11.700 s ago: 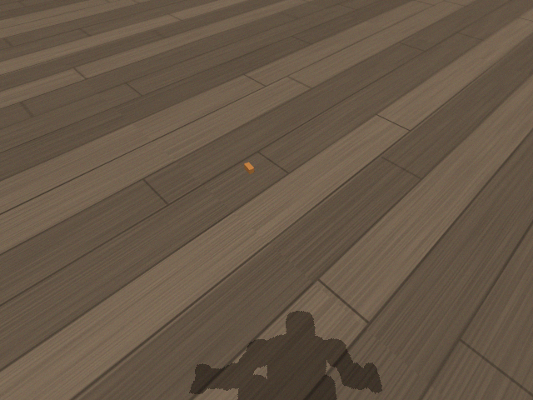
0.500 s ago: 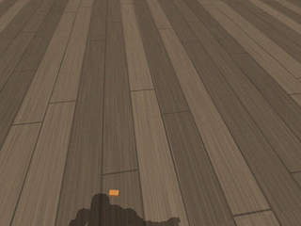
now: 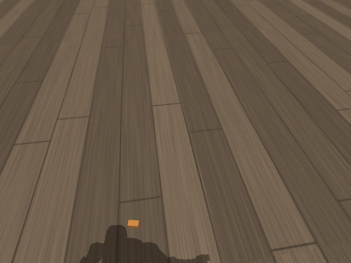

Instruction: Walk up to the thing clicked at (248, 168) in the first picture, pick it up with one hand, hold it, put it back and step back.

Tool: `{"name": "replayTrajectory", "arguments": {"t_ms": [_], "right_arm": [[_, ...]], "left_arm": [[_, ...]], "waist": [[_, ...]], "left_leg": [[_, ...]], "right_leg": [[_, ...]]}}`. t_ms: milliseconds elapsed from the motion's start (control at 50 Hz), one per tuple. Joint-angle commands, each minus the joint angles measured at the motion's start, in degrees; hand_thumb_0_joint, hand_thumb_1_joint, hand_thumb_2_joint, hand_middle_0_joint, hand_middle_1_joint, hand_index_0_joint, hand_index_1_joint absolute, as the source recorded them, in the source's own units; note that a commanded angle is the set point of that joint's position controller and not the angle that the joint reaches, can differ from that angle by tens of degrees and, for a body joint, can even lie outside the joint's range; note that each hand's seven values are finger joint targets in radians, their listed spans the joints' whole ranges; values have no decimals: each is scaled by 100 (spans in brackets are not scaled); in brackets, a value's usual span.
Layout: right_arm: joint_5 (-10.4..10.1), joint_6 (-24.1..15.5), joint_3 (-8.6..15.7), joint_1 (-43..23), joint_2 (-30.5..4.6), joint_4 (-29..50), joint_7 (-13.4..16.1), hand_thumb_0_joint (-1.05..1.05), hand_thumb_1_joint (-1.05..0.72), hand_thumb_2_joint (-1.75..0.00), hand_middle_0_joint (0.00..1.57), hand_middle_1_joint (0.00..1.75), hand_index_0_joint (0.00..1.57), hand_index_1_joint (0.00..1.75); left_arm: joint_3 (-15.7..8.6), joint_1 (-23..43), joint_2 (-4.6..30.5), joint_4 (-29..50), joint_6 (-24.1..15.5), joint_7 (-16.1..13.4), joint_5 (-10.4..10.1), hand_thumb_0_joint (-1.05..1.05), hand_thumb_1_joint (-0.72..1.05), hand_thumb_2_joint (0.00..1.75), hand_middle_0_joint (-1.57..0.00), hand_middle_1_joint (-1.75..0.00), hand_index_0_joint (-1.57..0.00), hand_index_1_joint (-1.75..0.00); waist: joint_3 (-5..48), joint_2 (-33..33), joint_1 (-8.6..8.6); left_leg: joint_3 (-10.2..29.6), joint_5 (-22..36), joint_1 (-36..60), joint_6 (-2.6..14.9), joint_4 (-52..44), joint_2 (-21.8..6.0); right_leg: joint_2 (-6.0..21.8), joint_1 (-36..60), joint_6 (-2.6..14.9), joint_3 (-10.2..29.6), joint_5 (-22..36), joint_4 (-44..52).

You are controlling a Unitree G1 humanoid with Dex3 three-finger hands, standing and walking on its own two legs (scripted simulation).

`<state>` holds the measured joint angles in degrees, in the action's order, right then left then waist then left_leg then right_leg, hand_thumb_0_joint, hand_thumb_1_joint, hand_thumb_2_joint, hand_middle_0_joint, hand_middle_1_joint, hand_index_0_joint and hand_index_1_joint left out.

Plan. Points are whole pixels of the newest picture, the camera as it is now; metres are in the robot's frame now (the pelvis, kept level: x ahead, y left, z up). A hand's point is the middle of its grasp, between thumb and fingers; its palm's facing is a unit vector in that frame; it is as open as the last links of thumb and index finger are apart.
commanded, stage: stand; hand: left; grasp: from above
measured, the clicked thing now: (133, 223) +0.46 +0.25 -0.77
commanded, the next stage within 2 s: rise first in 0.68 s
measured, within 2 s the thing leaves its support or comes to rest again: neither
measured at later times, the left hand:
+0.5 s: hand out of the picture +0.07 +0.25 -0.16, palm faces -0.03 -0.94 -0.35, open 7.4 cm
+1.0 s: hand out of the picture +0.15 +0.25 -0.17, palm faces +0.00 -0.95 -0.32, open 8.4 cm
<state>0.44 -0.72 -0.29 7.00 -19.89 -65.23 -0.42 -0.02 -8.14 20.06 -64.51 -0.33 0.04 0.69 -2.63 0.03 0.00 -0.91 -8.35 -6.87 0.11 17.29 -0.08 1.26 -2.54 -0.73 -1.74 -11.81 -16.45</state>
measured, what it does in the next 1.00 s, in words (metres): stands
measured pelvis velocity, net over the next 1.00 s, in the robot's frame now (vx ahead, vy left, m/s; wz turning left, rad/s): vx -0.01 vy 0.00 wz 0.00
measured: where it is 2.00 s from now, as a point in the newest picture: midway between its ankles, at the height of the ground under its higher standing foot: outside the picture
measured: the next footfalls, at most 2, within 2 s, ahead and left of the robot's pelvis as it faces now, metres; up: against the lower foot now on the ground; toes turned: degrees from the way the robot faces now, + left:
none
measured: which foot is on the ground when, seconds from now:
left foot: down 0.00-1.00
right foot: down 0.00-1.00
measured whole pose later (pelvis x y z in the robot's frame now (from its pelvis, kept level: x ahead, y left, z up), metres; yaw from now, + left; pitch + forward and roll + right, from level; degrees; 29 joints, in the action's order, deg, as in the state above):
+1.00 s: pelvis -0.01 +0.00 -0.02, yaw +0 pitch +6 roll +0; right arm -1.8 -1.8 0.8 10.9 -15.2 -47.0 1.1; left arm -7.6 3.1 19.5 -61.0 -1.0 1.9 4.0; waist -1.1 -0.6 -1.1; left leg -0.7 -14.2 -25.2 0.1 33.2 -0.9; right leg 0.8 -21.1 -0.3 -1.7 -18.0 -32.9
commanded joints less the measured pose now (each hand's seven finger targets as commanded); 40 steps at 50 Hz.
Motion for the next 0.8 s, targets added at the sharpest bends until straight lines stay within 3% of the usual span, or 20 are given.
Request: {"name": "replayTrajectory", "arguments": {"t_ms": [0, 300, 420, 640, 760, 780], "right_arm": [[7, -131, 223, -174, -1241, 281, 97, 0, -90, -90, 20, 30, 20, 30], [1, -126, 232, -239, -1249, 307, 104, 0, -90, -90, 20, 30, 20, 30], [1, -104, 228, -246, -1243, 297, 101, 0, -90, -90, 20, 30, 20, 30], [-5, -131, 222, -260, -1244, 339, 110, 0, -90, -90, 20, 30, 20, 30], [-5, -112, 230, -265, -1258, 352, 119, 0, -91, -91, 20, 30, 20, 30], [-384, -374, 75, -96, -358, 1931, 229, 0, -92, -90, 20, 30, 20, 30]], "left_arm": [[-213, 170, 1207, 314, -135, -63, -3, 0, 90, 90, -20, -30, -20, -30], [-198, 168, 1227, 344, -168, -89, -2, 0, 90, 90, -20, -30, -20, -30], [-202, 176, 1201, 329, -152, -92, -8, 0, 90, 90, -20, -30, -20, -30], [-219, 187, 1211, 367, -169, -89, -18, 0, 90, 90, -20, -30, -20, -30], [-221, 222, 1199, 362, -156, -95, -4, 0, 86, 88, -21, -33, -22, -32], [-272, 2233, 334, 2373, -685, -188, -320, 0, 78, 85, -29, -36, -30, -40]], "waist": [[164, -10, -14], [515, -65, -11], [292, -2, -11], [489, -5, -6], [409, -8, -14], [9, 298, -704]], "left_leg": [[694, 557, 89, 122, -273, -749], [634, 1268, 366, 138, -42, -785], [643, 958, 186, 117, -141, -748], [633, 1396, 324, 124, -41, -779], [648, 1218, 269, 137, -66, -788], [-116, 158, -335, 47, 243, 27]], "right_leg": [[697, -289, 179, 561, 453, 327], [743, -130, 167, 531, 1189, 231], [714, -183, 163, 529, 878, 316], [742, -20, 162, 509, 1335, 238], [748, -38, 163, 513, 1140, 289], [-105, -1538, 159, 93, 742, -227]]}}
